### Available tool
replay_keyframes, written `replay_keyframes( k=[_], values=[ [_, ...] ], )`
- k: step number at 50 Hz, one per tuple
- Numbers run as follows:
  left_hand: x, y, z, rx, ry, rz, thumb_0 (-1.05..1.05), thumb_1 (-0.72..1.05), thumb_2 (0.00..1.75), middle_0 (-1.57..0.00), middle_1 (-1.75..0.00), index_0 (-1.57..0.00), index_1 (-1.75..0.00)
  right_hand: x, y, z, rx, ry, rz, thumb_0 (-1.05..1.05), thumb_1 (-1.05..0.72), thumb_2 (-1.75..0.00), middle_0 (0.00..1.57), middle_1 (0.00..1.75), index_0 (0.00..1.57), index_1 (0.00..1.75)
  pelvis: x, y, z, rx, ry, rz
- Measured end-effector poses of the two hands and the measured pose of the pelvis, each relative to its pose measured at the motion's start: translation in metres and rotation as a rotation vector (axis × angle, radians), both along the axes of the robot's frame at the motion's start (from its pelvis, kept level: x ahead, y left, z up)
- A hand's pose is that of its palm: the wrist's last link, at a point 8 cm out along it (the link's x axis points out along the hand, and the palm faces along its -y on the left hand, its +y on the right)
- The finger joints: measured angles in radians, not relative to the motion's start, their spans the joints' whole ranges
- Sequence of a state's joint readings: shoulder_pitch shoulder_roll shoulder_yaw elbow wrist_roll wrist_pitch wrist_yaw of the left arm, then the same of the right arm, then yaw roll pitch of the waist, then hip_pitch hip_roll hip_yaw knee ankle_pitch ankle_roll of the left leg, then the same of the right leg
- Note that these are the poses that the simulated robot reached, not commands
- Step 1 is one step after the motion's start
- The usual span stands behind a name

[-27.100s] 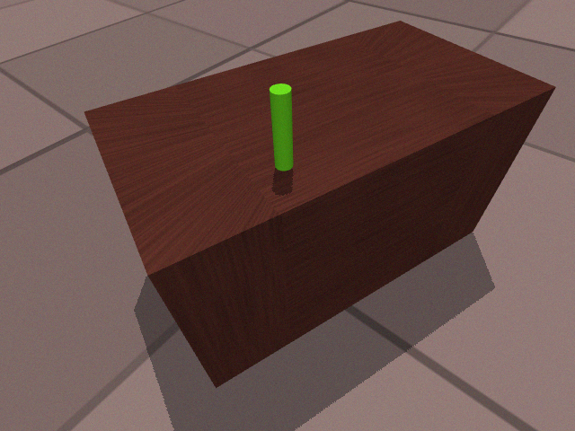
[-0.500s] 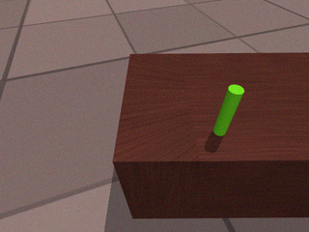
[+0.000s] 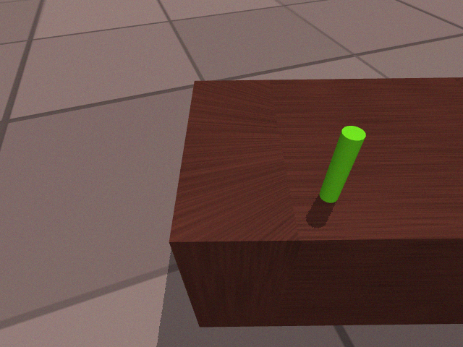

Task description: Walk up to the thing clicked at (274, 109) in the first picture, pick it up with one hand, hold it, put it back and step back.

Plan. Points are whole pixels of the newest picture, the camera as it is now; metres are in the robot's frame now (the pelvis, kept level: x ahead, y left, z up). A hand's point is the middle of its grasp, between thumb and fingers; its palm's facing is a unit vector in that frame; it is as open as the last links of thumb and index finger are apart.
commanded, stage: stand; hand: right
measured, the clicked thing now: (339, 168) +0.49 -0.21 +0.02
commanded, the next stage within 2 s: none
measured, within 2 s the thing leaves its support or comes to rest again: neither
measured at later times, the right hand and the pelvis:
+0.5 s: hand out of the picture +0.08 -0.25 -0.15, palm faces -0.04 +0.93 -0.36, open 7.7 cm; pelvis +0.00 +0.00 +0.00, yaw +0 degrees
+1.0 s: hand out of the picture +0.08 -0.25 -0.16, palm faces -0.04 +0.94 -0.35, open 7.4 cm; pelvis +0.01 +0.00 +0.00, yaw +0 degrees
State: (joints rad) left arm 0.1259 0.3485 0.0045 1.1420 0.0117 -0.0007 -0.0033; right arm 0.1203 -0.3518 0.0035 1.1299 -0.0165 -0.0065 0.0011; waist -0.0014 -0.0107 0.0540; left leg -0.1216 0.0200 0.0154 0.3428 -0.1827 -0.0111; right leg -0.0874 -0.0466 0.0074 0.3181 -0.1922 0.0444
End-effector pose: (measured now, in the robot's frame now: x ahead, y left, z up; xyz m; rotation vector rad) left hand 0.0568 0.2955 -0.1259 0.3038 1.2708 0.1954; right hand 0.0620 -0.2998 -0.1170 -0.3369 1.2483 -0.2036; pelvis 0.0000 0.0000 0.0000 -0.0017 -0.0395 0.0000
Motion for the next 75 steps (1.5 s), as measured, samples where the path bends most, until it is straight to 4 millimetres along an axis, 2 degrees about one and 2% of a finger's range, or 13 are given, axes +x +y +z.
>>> replay_keyframes(
  k=[6,13,18,24,35,57,75],
  values=[
    [0.001,0.000,0.000,0.001,-0.001,0.001,0.00,0.90,0.90,-0.20,-0.30,-0.20,-0.30,0.000,0.000,0.000,0.000,0.001,0.001,-0.01,0.19,-0.38,0.16,0.21,0.16,0.22,0.001,0.000,0.000,0.000,0.000,0.000],
    [0.005,0.000,0.001,0.001,-0.010,-0.001,0.00,0.90,0.90,-0.20,-0.30,-0.20,-0.30,0.004,0.001,0.000,0.001,-0.004,0.007,0.00,-0.28,-0.72,0.19,0.27,0.20,0.28,0.001,0.000,0.000,-0.001,0.001,0.002],
    [0.007,0.000,0.001,0.001,-0.015,-0.002,0.00,0.90,0.90,-0.20,-0.30,-0.20,-0.30,0.006,0.001,0.000,0.003,-0.008,0.008,0.00,-0.61,-0.83,0.20,0.29,0.20,0.29,0.002,0.000,0.000,-0.001,0.002,0.002],
    [0.008,0.000,0.002,0.002,-0.017,-0.002,0.00,0.90,0.90,-0.20,-0.30,-0.20,-0.30,0.008,0.002,0.000,0.004,-0.012,0.009,0.00,-0.81,-0.88,0.20,0.29,0.21,0.30,0.003,0.000,0.000,-0.001,0.002,0.002],
    [0.007,0.002,0.002,0.004,-0.011,0.004,0.00,0.90,0.90,-0.20,-0.30,-0.20,-0.30,0.009,0.002,0.000,0.005,-0.007,0.010,0.00,-0.89,-0.90,0.20,0.30,0.21,0.30,0.004,0.001,0.000,0.001,0.005,0.005],
    [0.011,0.000,0.003,0.004,-0.022,0.000,0.00,0.90,0.90,-0.20,-0.30,-0.21,-0.30,0.014,0.002,0.000,0.008,-0.014,0.009,0.00,-0.90,-0.90,0.20,0.30,0.21,0.30,0.007,0.000,0.000,0.000,0.006,0.006],
    [0.008,0.001,0.003,0.006,-0.016,0.001,0.00,0.90,0.90,-0.20,-0.30,-0.20,-0.30,0.010,0.002,-0.001,0.011,-0.005,0.002,0.00,-0.90,-0.90,0.20,0.30,0.21,0.30,0.006,0.000,0.000,0.001,0.005,0.006]
  ],
)
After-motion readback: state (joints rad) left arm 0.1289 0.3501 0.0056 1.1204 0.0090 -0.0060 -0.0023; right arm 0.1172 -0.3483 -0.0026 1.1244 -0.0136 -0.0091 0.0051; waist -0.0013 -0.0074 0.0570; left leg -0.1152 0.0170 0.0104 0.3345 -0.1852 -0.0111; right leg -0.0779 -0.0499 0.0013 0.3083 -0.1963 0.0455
